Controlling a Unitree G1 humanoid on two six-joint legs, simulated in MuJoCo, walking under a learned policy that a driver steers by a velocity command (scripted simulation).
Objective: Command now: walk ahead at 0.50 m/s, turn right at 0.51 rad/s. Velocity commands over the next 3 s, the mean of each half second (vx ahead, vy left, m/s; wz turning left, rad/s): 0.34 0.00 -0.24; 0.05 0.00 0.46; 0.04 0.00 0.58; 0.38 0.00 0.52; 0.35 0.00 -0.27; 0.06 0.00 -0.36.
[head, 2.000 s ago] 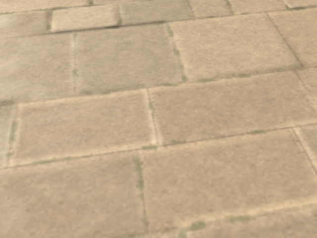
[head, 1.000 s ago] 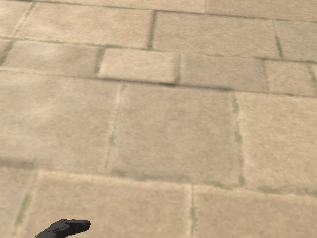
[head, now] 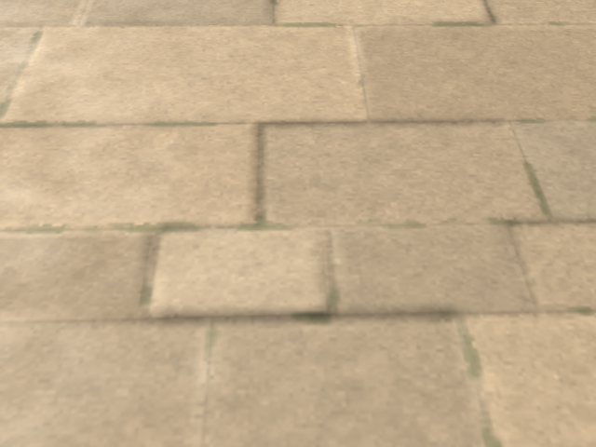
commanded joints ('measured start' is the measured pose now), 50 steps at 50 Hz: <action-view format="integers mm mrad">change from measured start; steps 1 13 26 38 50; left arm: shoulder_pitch -121 107 161 85 18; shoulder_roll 22 110 114 88 101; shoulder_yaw -7 34 -1 6 6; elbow -101 -26 41 -43 -109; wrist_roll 4 -30 -22 -14 -17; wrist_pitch -13 -36 -47 19 42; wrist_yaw -10 59 101 94 94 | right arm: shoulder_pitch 31 -53 -173 -71 -134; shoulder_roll -139 -107 -75 -210 -227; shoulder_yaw -26 -17 -7 -65 -74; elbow -32 -126 -131 -167 -218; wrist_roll -1 6 -5 21 -3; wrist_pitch -5 30 99 112 135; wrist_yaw -10 0 19 1 9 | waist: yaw -7 16 51 4 -4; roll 102 75 -50 84 164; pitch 70 -56 -43 -81 -87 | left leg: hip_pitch -4 -607 -536 -212 -241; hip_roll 297 148 68 345 170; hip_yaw -55 -273 -206 -644 -644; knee -46 1024 547 113 62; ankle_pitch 536 -82 148 644 141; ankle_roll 84 -47 -25 347 204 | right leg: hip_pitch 4 570 641 115 149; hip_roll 23 -154 -111 100 93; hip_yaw -62 261 -58 90 97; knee -100 -477 -475 538 94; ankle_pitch -16 548 678 -530 -373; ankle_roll -31 -232 -86 60 117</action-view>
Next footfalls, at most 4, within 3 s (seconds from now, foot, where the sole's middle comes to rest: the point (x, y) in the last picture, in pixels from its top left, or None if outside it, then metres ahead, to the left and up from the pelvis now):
0.14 right None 0.23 -0.10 -0.78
0.68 left None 0.37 0.03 -0.78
1.18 right None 0.36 -0.16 -0.78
1.70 left None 0.30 0.06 -0.78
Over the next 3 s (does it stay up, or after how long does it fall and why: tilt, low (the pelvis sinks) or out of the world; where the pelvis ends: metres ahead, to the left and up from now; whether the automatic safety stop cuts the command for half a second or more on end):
stays up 0.64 0.29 0.00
